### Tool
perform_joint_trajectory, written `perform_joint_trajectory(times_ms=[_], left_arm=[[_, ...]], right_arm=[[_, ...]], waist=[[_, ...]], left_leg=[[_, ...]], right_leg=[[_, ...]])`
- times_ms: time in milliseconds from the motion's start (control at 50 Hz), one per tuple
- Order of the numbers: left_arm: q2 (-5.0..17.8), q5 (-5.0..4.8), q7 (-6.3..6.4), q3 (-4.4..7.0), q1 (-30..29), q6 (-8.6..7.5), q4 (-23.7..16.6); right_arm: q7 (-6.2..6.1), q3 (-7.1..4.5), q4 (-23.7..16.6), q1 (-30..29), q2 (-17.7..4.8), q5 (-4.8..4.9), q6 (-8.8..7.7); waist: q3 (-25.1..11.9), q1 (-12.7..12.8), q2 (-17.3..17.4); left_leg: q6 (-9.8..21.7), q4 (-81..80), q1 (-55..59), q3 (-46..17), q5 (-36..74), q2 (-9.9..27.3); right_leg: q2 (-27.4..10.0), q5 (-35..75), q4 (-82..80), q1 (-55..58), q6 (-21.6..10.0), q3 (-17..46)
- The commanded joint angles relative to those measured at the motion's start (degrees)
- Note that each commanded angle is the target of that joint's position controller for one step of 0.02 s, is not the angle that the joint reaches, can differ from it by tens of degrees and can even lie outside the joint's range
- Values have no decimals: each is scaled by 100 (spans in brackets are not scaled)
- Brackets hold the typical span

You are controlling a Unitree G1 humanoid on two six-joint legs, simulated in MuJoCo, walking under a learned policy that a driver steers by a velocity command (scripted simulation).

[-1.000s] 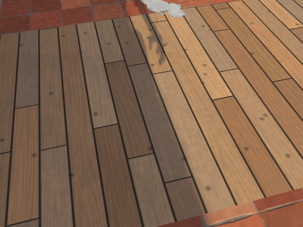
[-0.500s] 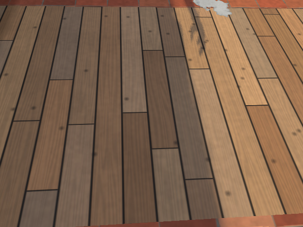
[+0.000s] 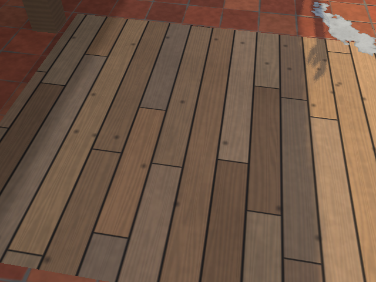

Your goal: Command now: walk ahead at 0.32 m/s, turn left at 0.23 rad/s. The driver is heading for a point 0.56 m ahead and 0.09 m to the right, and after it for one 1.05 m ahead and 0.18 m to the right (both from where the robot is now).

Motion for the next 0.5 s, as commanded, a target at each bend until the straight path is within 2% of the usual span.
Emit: perform_joint_trajectory(times_ms=[20,40,60,80,100,120,140,180,260,280,340,380,400,420,440,460,480,500], left_arm=[[583,16,-11,105,445,-216,-53],[811,80,15,133,1081,-224,95],[1420,163,-10,270,1522,-207,269],[1137,128,-33,221,1335,-245,226],[795,72,-18,127,1123,-266,109],[687,55,-17,78,980,-259,30],[642,28,-11,55,951,-234,1],[556,74,11,1,1083,-201,21],[712,61,58,10,1332,-133,91],[768,55,60,16,1423,-122,107],[863,-12,43,31,1707,-93,192],[898,-43,46,48,1708,-51,208],[950,-43,51,63,1657,-24,195],[952,-45,59,61,1596,4,178],[857,-4,67,19,1615,28,153],[596,152,68,-96,1659,24,-14],[-241,69,46,-317,2379,-84,-77],[495,-110,14,-146,1968,-180,-26]], right_arm=[[34,-78,-327,-170,-608,-13,-104],[62,26,-401,-266,-243,-21,-152],[72,11,-644,-320,-261,108,-250],[59,-101,-667,-524,-771,156,-329],[92,-147,-603,-477,-907,163,-376],[124,-148,-534,-397,-829,109,-392],[148,-151,-580,-505,-791,45,-423],[197,-111,-683,-811,-558,0,-456],[260,43,-914,-1392,-135,8,-479],[282,68,-960,-1521,-97,25,-484],[342,55,-1079,-1719,-230,85,-468],[369,5,-1110,-1628,-403,105,-466],[366,-50,-1069,-1391,-525,97,-465],[342,-145,-920,-849,-686,78,-453],[299,-282,-641,62,-915,85,-429],[222,-397,-452,1100,-1299,23,-386],[271,-423,-324,1331,-1657,-45,-364],[293,-264,-367,1168,-1044,-31,-399]], waist=[[-99,393,476],[-269,573,-332],[-76,516,-1410],[495,554,-990],[661,474,-796],[588,382,-777],[600,399,-755],[529,476,-712],[521,647,-675],[525,694,-677],[589,702,-707],[579,517,-738],[435,322,-760],[87,-12,-706],[-470,-441,-593],[-1315,-805,129],[-2196,-362,1918],[-1704,-539,1287]], left_leg=[[564,-262,-774,-1333,-1521,1022],[247,1243,-1463,-566,-1616,477],[35,2290,-2816,275,-2059,-135],[-35,3124,-3620,195,-2019,310],[-57,3427,-3808,121,-1508,534],[-114,3524,-3822,353,-1106,715],[-186,3460,-3875,474,-742,864],[-334,3130,-3555,719,-132,998],[-524,1699,-2658,1156,782,892],[-523,1353,-2364,1224,958,830],[-408,874,-1937,1221,1178,757],[-225,665,-1736,1163,1049,742],[-113,594,-1353,1216,947,656],[35,507,-570,1319,908,529],[203,507,664,1371,867,466],[546,660,2365,161,596,1549],[1386,-378,3587,-2738,-1106,2890],[1221,-841,3096,-3010,-1667,2801]], right_leg=[[-329,166,-714,1211,-343,163],[-1166,-380,-1075,1905,-620,1170],[-2062,-1559,-1713,2316,-1425,3104],[-2389,-2334,-1885,2123,-1705,3542],[-2130,-2263,-1904,2079,-1545,3123],[-1872,-1946,-1931,2101,-1365,2705],[-1769,-1489,-1981,2075,-1272,2405],[-1481,-503,-2101,1807,-1154,1722],[-1089,905,-2140,1193,-1077,726],[-1076,1047,-2134,1055,-1056,604],[-1335,1284,-2098,1120,-1048,605],[-1535,1783,-1916,1405,-959,601],[-1558,2572,-1610,1505,-891,515],[-1423,3563,-931,1469,-770,284],[-1159,3996,156,1101,-618,54],[-864,2501,1984,-97,-422,-134],[175,-1552,3863,-1821,-175,-7],[-75,-1816,4537,-2347,-269,645]])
